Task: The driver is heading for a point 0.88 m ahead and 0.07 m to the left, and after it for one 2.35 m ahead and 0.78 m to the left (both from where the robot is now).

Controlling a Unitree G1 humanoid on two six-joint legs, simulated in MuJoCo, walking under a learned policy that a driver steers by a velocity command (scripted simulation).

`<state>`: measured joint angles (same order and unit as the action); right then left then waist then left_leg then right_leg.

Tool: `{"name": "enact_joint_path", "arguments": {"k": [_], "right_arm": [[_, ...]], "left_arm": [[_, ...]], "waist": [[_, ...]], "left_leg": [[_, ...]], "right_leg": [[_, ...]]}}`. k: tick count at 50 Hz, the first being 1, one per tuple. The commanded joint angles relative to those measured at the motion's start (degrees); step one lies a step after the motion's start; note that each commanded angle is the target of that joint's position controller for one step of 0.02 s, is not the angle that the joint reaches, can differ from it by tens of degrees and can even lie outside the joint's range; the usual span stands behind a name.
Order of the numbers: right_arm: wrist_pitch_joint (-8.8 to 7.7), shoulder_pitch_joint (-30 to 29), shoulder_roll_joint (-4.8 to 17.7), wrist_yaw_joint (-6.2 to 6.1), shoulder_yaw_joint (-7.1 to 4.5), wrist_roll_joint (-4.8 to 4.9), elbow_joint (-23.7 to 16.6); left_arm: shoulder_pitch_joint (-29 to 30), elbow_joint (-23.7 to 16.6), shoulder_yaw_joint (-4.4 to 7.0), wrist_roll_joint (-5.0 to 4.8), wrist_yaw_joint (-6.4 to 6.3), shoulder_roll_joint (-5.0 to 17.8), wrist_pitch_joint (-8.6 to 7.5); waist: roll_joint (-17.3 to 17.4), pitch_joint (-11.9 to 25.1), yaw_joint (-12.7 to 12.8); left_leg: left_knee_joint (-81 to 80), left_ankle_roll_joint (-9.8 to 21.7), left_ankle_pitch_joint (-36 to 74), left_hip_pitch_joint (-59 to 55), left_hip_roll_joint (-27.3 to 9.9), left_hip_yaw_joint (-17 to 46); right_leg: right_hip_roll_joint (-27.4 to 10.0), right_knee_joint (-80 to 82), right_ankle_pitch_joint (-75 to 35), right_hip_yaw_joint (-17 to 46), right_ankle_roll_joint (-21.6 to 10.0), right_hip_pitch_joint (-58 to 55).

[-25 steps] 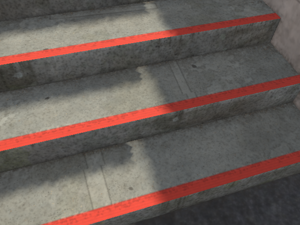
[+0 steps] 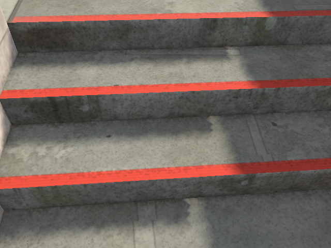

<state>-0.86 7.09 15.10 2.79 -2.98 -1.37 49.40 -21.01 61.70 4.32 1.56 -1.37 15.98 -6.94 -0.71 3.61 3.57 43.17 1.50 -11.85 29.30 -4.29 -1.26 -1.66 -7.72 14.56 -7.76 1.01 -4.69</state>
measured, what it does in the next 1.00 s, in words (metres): climbs: left foot, then right foot 0.15 m higher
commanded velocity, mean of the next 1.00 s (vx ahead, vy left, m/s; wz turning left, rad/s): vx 0.96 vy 0.00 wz -0.12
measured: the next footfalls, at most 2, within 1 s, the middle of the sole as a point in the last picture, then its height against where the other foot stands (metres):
left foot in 0.10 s outside the picture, level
right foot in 0.54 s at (140, 239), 0.15 m higher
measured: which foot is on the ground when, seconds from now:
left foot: up 0.00-0.08, down 0.10-0.52, up 0.54-0.84, down 0.86-1.00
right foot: down 0.00-0.12, up 0.14-0.52, down 0.54-0.90, up 0.92-1.00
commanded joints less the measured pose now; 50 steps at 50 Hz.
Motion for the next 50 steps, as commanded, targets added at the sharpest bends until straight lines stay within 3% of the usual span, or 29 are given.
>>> {"name": "enact_joint_path", "arguments": {"k": [1,4,5,6,7,8,10,13,17,20,22,24,26,27,28,29,30,32,34,36,39,41,42,43,44,45,46,47,50], "right_arm": [[-0.98,-12.27,1.80,0.87,0.49,-0.42,-7.99],[-0.72,4.88,4.20,0.16,-0.85,-0.75,-4.40],[-0.98,17.34,7.30,-0.09,-2.47,-1.17,-0.25],[-1.15,24.62,12.37,-1.13,-4.15,-1.68,1.90],[-1.11,21.91,18.51,-1.97,-5.08,-1.09,1.68],[-0.96,18.31,15.92,-1.89,-4.46,-0.06,0.03],[-1.26,16.68,11.13,-2.35,-3.35,-0.16,0.50],[-2.84,12.91,3.68,-2.91,-0.56,0.35,-0.24],[-5.19,21.03,4.61,-2.14,0.06,-1.08,4.15],[-5.62,24.28,3.10,-2.42,1.53,-0.19,8.73],[-4.82,17.26,2.14,-3.95,2.99,1.83,6.09],[-6.92,16.66,10.69,-4.86,1.22,4.63,4.06],[-6.77,9.77,16.31,-5.06,-1.50,3.52,1.71],[-5.87,5.79,15.33,-4.66,-2.08,2.92,-0.36],[-6.92,-1.12,4.17,-2.85,0.58,0.32,-4.60],[-7.54,12.58,0.61,-1.37,1.62,-2.70,-11.81],[-8.24,11.86,0.82,-0.93,2.11,-3.91,-12.59],[-7.52,2.24,-3.39,-1.25,3.85,-3.41,-16.53],[-4.38,-2.95,-9.97,-2.67,6.89,-3.22,-20.27],[-3.37,-10.19,-8.06,-3.96,7.39,-1.56,-24.08],[-3.47,-22.35,-9.10,-3.73,8.73,-2.53,-31.59],[-4.20,-12.91,-6.77,-3.99,8.23,-0.67,-30.25],[-4.04,-5.82,-4.25,-5.05,6.86,0.95,-28.34],[-3.21,4.24,0.41,-6.38,4.55,1.14,-25.16],[-2.74,14.86,3.17,-6.65,2.80,-0.20,-21.72],[-5.31,26.63,8.49,-5.31,0.44,-1.07,-16.49],[-5.02,27.58,9.76,-5.72,-0.66,0.25,-8.88],[-5.32,16.66,7.46,-5.58,-0.75,-1.23,-9.76],[-6.95,16.86,-4.80,-3.36,0.64,-0.19,0.82]], "left_arm": [[-0.43,-2.29,1.47,0.44,0.08,9.19,-0.67],[3.56,-4.10,1.44,-0.18,0.62,10.95,0.01],[4.73,-5.40,1.03,-0.44,1.03,10.27,0.91],[8.66,-7.70,0.15,1.20,1.44,7.91,0.82],[14.80,-13.64,-1.42,0.97,2.47,1.30,-0.84],[19.50,-16.06,-1.66,1.82,2.88,3.32,-1.58],[10.90,-13.44,-2.27,2.14,2.98,1.99,-1.78],[9.02,-14.69,-3.44,3.43,4.51,-0.96,0.75],[23.96,-25.32,-6.06,0.26,1.81,-7.32,2.53],[34.53,-33.45,-8.02,-0.99,0.44,-6.92,2.06],[25.01,-30.13,-8.60,-1.04,1.68,-6.33,3.83],[10.24,-26.23,-7.19,-2.76,0.83,-1.68,4.82],[-5.45,-20.30,-4.23,-0.84,0.08,4.18,6.50],[-11.56,-17.41,-2.58,-0.71,1.43,6.76,5.50],[-11.47,-11.47,-1.59,-1.01,2.58,7.04,4.06],[2.58,-15.68,0.34,-1.28,1.04,9.24,4.90],[4.80,-14.32,-1.00,-1.54,0.79,3.91,5.22],[1.70,-9.22,-2.35,0.45,1.30,-1.86,4.24],[-1.89,-5.51,-2.14,1.20,1.86,-0.42,2.34],[-0.45,-6.96,-2.80,1.38,3.06,0.01,1.23],[-8.75,-4.77,-2.09,0.17,1.98,2.61,0.77],[0.17,-9.72,-1.14,-1.42,-0.14,3.82,1.63],[-0.71,-11.24,0.49,-2.54,-0.30,8.05,0.78],[3.55,-13.14,2.72,-2.24,0.53,13.65,-0.17],[6.95,-15.98,4.70,-2.73,1.32,17.08,-1.04],[13.46,-19.11,4.27,-1.17,2.16,11.53,-3.54],[19.52,-20.56,1.08,1.33,3.89,-1.28,-4.91],[8.01,-24.10,0.15,1.46,4.41,-4.32,-4.07],[18.93,-32.02,-3.86,3.19,3.38,-11.76,0.01]], "waist": [[-5.68,-10.94,1.25],[-7.23,-0.64,-8.18],[-1.91,5.67,-13.15],[7.16,5.23,-16.45],[21.97,1.76,-12.91],[12.53,-1.98,-12.37],[1.90,-2.53,-6.36],[2.63,-5.34,-2.12],[7.24,-10.05,-4.99],[0.40,-14.65,-4.33],[-2.43,-5.76,1.09],[3.89,8.39,8.06],[8.79,14.84,14.83],[5.25,13.09,18.13],[-9.31,2.62,11.82],[-19.12,10.96,-2.07],[-1.06,7.89,-4.50],[11.10,-7.31,-5.66],[7.60,-11.08,-6.55],[5.68,-15.14,-7.16],[0.74,-12.53,-2.23],[1.76,-2.53,-7.71],[-1.90,7.14,-10.01],[-6.52,16.78,-15.74],[-4.00,25.49,-20.12],[7.25,27.65,-24.26],[18.77,17.87,-21.57],[16.58,18.54,-8.31],[-0.95,-0.97,-4.08]], "left_leg": [[-3.80,2.56,-2.69,7.93,-0.25,-3.44],[-4.68,6.59,-6.92,-14.83,8.34,-10.64],[-9.20,8.22,-8.99,-29.14,12.14,-11.52],[-14.17,9.70,-18.41,-41.31,3.25,3.03],[-30.39,16.72,-30.05,-44.31,-7.76,37.56],[-32.91,18.36,-21.48,-43.23,-10.49,44.57],[-28.05,15.86,-8.93,-33.78,-8.69,30.18],[-29.46,13.31,-1.14,-19.38,-2.42,19.76],[-31.70,14.93,5.77,-21.80,-8.13,20.03],[-39.75,6.72,11.70,-19.44,-6.01,8.11],[-44.43,4.02,53.08,-10.56,-1.23,-5.39],[-28.43,5.34,106.17,-9.79,-5.83,-5.01],[-0.94,4.66,120.70,-28.14,-10.89,-3.58],[27.04,3.98,102.26,-28.31,-5.11,-5.88],[50.51,3.26,16.81,-1.86,8.04,-0.61],[69.74,2.28,5.96,16.19,11.51,8.89],[72.84,2.90,6.59,20.76,8.30,11.14],[80.23,4.41,-0.65,30.58,5.89,9.22],[90.16,5.98,-10.89,39.87,4.47,5.15],[81.11,4.24,-18.15,39.80,3.84,-1.23],[65.02,4.05,-23.15,36.94,1.66,-6.00],[35.06,1.51,-11.71,-4.50,4.27,-9.83],[30.48,0.30,-9.25,-21.08,8.37,-9.28],[24.92,1.17,-9.17,-26.04,6.18,-2.92],[14.88,3.36,-16.58,-30.70,5.13,3.92],[5.14,4.72,-6.95,-38.62,1.41,5.20],[-11.61,9.49,6.59,-38.72,-4.13,21.07],[-18.08,15.59,5.79,-36.73,-13.96,47.22],[-21.19,13.26,-15.36,-24.13,-12.18,38.57]], "right_leg": [[-15.50,3.31,0.81,4.51,-7.90,1.68],[-13.23,-21.68,-50.22,-4.87,-6.75,6.20],[-10.75,-39.36,-50.72,-7.25,-5.79,12.79],[-8.27,-57.91,-21.25,-5.26,-3.84,31.68],[2.15,-72.33,11.35,1.19,-1.56,55.78],[-0.27,-80.04,6.35,9.42,-2.51,63.55],[-5.18,-83.25,0.12,8.08,-3.21,59.86],[-6.99,-83.75,-3.37,6.98,-1.44,58.20],[-3.60,-116.85,10.58,3.36,-3.52,84.55],[-2.46,-99.05,16.85,3.50,-7.22,84.79],[0.96,-82.19,8.14,-5.56,-8.99,51.03],[7.21,-72.12,5.07,-8.33,-7.86,18.60],[9.07,-60.77,13.99,-4.19,-11.47,21.10],[9.90,-42.29,10.92,2.81,-16.44,18.86],[5.41,-28.35,-5.51,24.64,-16.63,12.02],[-8.66,-9.69,-2.99,66.70,-22.66,3.36],[-8.40,-5.38,13.76,70.76,-20.53,6.60],[-5.66,-9.12,14.84,52.62,-18.94,20.19],[-1.70,-11.74,3.78,34.57,-16.18,25.22],[1.88,-6.87,-4.40,27.03,-12.88,35.40],[2.55,1.13,-13.50,24.21,-14.22,34.65],[4.18,2.43,-56.94,19.47,-15.65,45.63],[3.21,-5.86,-80.92,21.69,-16.44,43.31],[0.52,-19.62,-92.99,24.07,-16.07,32.32],[0.20,-36.20,-99.54,24.48,-13.99,25.50],[6.16,-61.22,-77.39,20.52,-9.35,26.33],[14.76,-82.96,-12.24,16.67,-7.18,41.96],[14.45,-99.70,-6.14,21.83,-8.02,53.29],[8.32,-123.33,4.65,20.87,-11.45,73.31]]}}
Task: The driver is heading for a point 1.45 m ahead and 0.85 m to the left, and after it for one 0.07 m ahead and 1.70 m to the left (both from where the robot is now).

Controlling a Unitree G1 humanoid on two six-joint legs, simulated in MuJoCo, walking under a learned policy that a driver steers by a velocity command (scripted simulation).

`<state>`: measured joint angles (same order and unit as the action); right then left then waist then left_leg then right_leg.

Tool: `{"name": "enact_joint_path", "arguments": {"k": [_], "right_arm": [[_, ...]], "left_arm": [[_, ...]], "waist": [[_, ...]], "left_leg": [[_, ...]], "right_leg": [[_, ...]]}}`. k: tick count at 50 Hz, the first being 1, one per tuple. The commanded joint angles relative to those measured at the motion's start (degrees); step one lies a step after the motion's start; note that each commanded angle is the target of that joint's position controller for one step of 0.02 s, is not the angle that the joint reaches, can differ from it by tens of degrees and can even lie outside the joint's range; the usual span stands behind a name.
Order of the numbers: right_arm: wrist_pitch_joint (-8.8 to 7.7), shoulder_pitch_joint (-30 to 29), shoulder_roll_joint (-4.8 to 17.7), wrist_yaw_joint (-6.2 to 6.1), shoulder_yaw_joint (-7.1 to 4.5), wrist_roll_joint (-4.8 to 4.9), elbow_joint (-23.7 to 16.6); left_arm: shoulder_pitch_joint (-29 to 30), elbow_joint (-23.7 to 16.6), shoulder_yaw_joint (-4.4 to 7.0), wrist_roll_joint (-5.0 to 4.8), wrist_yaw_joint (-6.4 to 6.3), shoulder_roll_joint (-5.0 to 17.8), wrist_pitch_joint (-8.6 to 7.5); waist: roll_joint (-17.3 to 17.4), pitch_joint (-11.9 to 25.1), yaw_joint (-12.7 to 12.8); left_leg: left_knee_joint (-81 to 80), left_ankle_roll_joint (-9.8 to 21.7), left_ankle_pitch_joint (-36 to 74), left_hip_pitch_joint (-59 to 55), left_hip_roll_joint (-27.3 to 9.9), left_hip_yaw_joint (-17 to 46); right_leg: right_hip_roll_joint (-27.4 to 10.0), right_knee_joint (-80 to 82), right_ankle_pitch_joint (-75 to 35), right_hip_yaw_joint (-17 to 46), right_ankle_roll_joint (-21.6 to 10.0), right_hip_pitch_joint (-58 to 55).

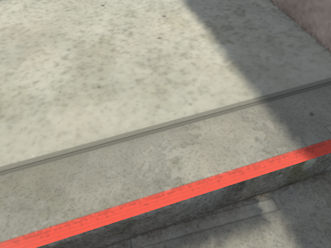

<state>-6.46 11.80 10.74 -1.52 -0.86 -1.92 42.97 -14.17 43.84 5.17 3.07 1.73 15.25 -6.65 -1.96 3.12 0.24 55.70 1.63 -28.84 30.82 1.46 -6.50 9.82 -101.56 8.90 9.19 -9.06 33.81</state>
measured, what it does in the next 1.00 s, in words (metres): climbs, turning left: right foot 0.15 m higher, then left foot 0.15 m higher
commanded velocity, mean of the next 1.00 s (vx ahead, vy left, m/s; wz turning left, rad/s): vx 0.65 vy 0.00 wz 0.73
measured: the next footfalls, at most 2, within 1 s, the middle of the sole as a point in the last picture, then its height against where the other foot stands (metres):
right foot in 0.26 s outside the picture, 0.15 m higher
left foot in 0.62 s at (132, 150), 0.15 m higher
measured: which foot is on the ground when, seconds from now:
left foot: down 0.00-0.24, up 0.26-0.60, down 0.62-1.00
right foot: up 0.00-0.24, down 0.26-0.58, up 0.60-1.00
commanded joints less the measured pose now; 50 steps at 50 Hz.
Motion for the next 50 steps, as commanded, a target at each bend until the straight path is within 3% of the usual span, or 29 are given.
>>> {"name": "enact_joint_path", "arguments": {"k": [1,4,6,7,9,10,11,12,13,14,15,17,18,20,22,25,26,27,29,30,31,32,33,34,35,37,40,45,50], "right_arm": [[-1.75,15.33,-2.01,1.07,-1.22,0.08,10.60],[-2.36,12.97,-2.54,1.74,-0.10,0.63,12.85],[-2.76,16.31,0.70,1.21,-0.16,0.48,13.75],[-2.30,17.10,1.64,1.24,-0.47,2.35,14.79],[-1.65,16.78,4.21,-0.01,-0.57,5.84,11.31],[-2.97,18.39,12.84,0.46,-2.44,5.85,9.03],[-4.48,13.24,23.74,1.10,-6.47,5.26,6.21],[-5.07,7.73,25.07,1.86,-8.38,4.46,4.06],[-5.86,4.75,17.90,3.04,-8.17,2.17,2.12],[-5.24,8.79,4.65,3.49,-6.41,3.62,-3.22],[-3.87,14.94,1.98,2.44,-5.62,3.16,-3.51],[-0.82,6.46,-4.56,2.38,-2.91,-0.58,-8.45],[0.21,0.55,-5.70,2.38,-2.05,-1.18,-10.32],[2.09,-2.19,-5.06,2.15,-1.09,0.95,-11.43],[3.99,-7.53,-7.80,0.43,0.02,1.69,-14.92],[6.22,-18.84,-7.26,-0.82,1.34,-0.33,-20.86],[7.26,-12.57,-6.05,0.30,1.66,0.00,-19.50],[7.25,-4.15,-1.12,1.28,0.57,0.28,-15.54],[8.84,9.19,6.72,1.07,-2.92,1.03,-11.75],[8.79,18.55,10.07,1.71,-4.14,1.04,-8.81],[8.10,12.20,13.07,1.80,-5.97,1.84,-9.64],[7.37,-1.35,17.07,1.17,-6.84,3.02,-11.74],[7.19,-2.75,18.56,1.33,-6.90,1.09,-14.56],[7.12,-3.69,16.21,0.97,-6.71,0.88,-13.58],[6.51,-3.19,13.10,0.58,-5.83,0.90,-11.28],[4.91,-2.41,10.78,0.22,-5.23,0.77,-7.93],[3.97,-1.46,10.49,0.56,-4.68,1.18,-6.33],[2.66,4.44,13.13,0.45,-5.70,1.46,-5.28],[3.94,5.98,14.32,2.25,-7.05,0.97,-6.22]], "left_arm": [[13.22,-15.44,-5.74,1.48,-0.38,-12.49,0.96],[24.22,-21.92,-7.70,0.19,-1.63,-12.18,2.65],[31.05,-26.58,-8.53,-0.70,-2.27,-11.14,3.08],[32.19,-29.03,-9.36,-1.91,-2.33,-10.57,2.78],[24.75,-24.91,-9.65,-3.64,-0.67,-9.59,2.40],[11.26,-21.07,-7.69,-3.62,-1.51,-8.30,2.37],[-1.52,-19.77,-4.62,-2.41,-2.22,-2.57,3.30],[-5.37,-17.77,-2.02,-1.50,-2.68,2.85,3.71],[-4.73,-15.24,0.05,-1.00,-2.80,7.28,2.98],[-5.68,-11.61,1.61,0.32,-1.99,13.14,2.58],[-2.74,-10.65,0.93,-0.20,-1.03,7.88,2.67],[4.14,-4.50,-1.06,-2.35,-0.19,-0.80,0.67],[0.11,-0.48,-1.55,-1.52,-0.25,-3.84,-0.02],[-7.84,6.30,-3.12,-1.01,-1.39,-7.98,-1.26],[-10.18,11.54,-2.94,-0.66,-1.76,-7.12,-2.79],[-4.93,12.56,-3.94,-1.23,-1.90,-5.85,-1.70],[0.10,10.72,-3.32,-1.11,-2.76,-2.04,-0.13],[4.20,6.89,-2.66,-2.87,-3.66,3.01,-0.46],[4.35,2.06,1.36,-4.75,-3.49,17.99,-2.98],[7.95,-1.47,2.90,-5.85,-2.17,19.96,-3.36],[4.82,-1.96,2.21,-7.09,-0.59,12.99,-2.83],[-0.06,-3.89,-0.92,-3.42,1.27,1.57,-1.45],[-9.11,-8.61,-0.81,-1.30,0.77,3.46,-1.48],[-7.00,-10.30,-1.57,-1.34,-0.17,3.29,-0.68],[-4.81,-11.87,-2.46,-0.75,-1.28,1.95,0.26],[-2.67,-13.66,-3.83,1.25,-3.37,0.31,2.47],[0.97,-13.51,-3.15,1.30,-4.38,4.48,4.65],[13.07,-18.32,-5.17,0.30,-2.14,-0.42,5.38],[20.42,-19.23,-4.81,-2.02,-1.01,1.66,4.63]], "waist": [[-0.97,-3.96,-0.22],[1.61,-16.15,3.04],[4.67,-14.50,1.34],[2.74,-15.80,2.40],[-5.83,0.27,3.03],[1.34,14.71,8.91],[11.71,21.08,16.76],[12.16,23.05,20.79],[7.70,18.98,17.48],[-15.36,20.80,9.89],[-5.52,24.37,5.02],[-1.45,5.33,-1.38],[-1.74,0.05,1.03],[-0.22,-5.97,0.40],[-0.91,-9.55,-2.57],[1.21,-14.49,-8.18],[-0.05,-8.90,-12.22],[2.02,-0.94,-14.91],[-4.33,14.96,-19.13],[-5.70,21.21,-21.43],[2.87,17.32,-17.39],[20.18,8.11,-7.27],[14.72,25.05,-2.69],[6.80,23.44,-1.88],[1.38,13.11,0.04],[-2.85,2.45,2.17],[-5.53,2.72,2.09],[0.77,3.17,-2.53],[8.39,-2.14,-5.43]], "left_leg": [[-33.19,10.34,5.65,-24.38,-15.53,35.47],[-45.43,9.34,17.11,-10.74,-11.60,22.48],[-54.33,11.67,23.11,-8.56,-11.92,21.65],[-59.04,9.27,20.87,-4.50,-9.81,16.14],[-62.23,12.24,53.00,13.18,-4.77,10.20],[-49.50,13.53,96.50,5.78,-7.32,11.33],[-34.81,12.18,115.27,-9.42,-10.75,14.43],[-17.81,8.70,118.29,-17.37,-10.32,18.15],[2.61,5.72,74.69,-9.95,-5.23,21.26],[34.29,2.65,20.42,7.45,5.10,19.40],[49.94,3.13,20.53,12.32,2.38,21.12],[64.69,4.25,22.57,27.35,-2.67,12.40],[68.38,5.30,18.33,34.16,-2.74,11.92],[71.04,6.81,7.25,41.95,-0.42,12.77],[70.76,7.93,-5.18,47.64,-0.96,13.52],[48.92,7.97,-7.71,41.10,-0.31,3.79],[37.45,6.91,-0.31,22.92,0.74,-0.90],[24.93,5.44,10.68,-2.28,4.06,-5.39],[14.25,4.53,16.28,-21.68,6.46,-4.32],[6.21,5.70,14.72,-28.84,7.29,-0.14],[-12.26,12.15,22.59,-32.62,5.57,13.69],[-14.78,18.22,69.91,-27.67,-0.12,30.48],[-22.79,25.29,76.30,-36.58,-12.53,47.70],[-27.80,24.30,56.26,-31.15,-12.69,55.28],[-27.83,21.42,43.29,-22.44,-8.92,51.07],[-27.10,17.42,38.68,-12.44,-2.24,38.16],[-31.93,13.35,41.59,-8.23,0.11,31.43],[-39.26,13.70,13.87,-13.27,0.48,39.04],[-40.88,12.86,2.71,-13.40,1.29,42.60]], "right_leg": [[-3.86,-31.43,15.18,3.96,-2.23,40.19],[-9.87,-22.76,26.18,-8.21,0.32,47.43],[-11.24,-24.19,27.39,-12.28,1.55,46.72],[-14.98,-4.26,26.56,-12.27,0.71,37.89],[-9.24,24.72,3.61,-21.77,2.28,-20.53],[-4.15,21.59,4.02,-20.08,2.83,-38.67],[-5.76,33.25,10.03,-14.33,3.31,-38.45],[-5.61,45.51,10.95,-12.79,4.57,-37.92],[-11.31,55.66,11.43,-1.05,2.98,-39.80],[-29.99,69.22,-14.06,29.19,0.45,-43.70],[-36.57,77.05,-7.88,39.15,-1.97,-39.91],[-31.40,79.24,11.38,23.35,-1.86,-28.72],[-28.72,78.09,4.25,15.46,-1.64,-29.88],[-28.29,79.78,-18.61,3.15,-0.31,-31.71],[-30.70,86.36,-25.36,-5.45,3.40,-31.42],[-23.16,96.07,-33.88,-22.36,8.37,-20.35],[-17.54,96.19,-38.25,-29.28,7.11,-11.43],[-15.32,91.66,-54.10,-30.92,4.93,-2.95],[-19.78,72.86,-80.12,-24.26,2.40,-13.96],[-21.96,57.01,-81.33,-20.75,3.86,-19.77],[-15.52,29.83,-24.92,-18.55,7.45,-11.60],[-4.77,-4.27,16.96,-16.88,10.66,5.31],[-4.78,-16.00,12.20,-3.36,11.17,9.57],[-5.48,-16.29,9.29,-3.17,10.74,11.18],[-6.52,-13.52,10.01,-2.92,10.44,14.71],[-9.01,-5.12,12.68,-2.37,9.85,16.64],[-13.74,16.47,13.12,-4.41,10.90,8.16],[-13.12,40.76,3.64,-3.39,9.94,5.76],[-8.39,62.74,4.89,-4.64,12.02,-3.19]]}}
Velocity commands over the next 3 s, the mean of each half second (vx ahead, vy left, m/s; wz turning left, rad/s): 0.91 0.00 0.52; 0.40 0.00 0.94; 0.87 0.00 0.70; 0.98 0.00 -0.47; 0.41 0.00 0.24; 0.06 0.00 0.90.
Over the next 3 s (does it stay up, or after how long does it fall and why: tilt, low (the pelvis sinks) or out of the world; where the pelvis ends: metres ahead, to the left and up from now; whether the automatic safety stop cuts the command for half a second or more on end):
stays up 1.56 1.05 0.36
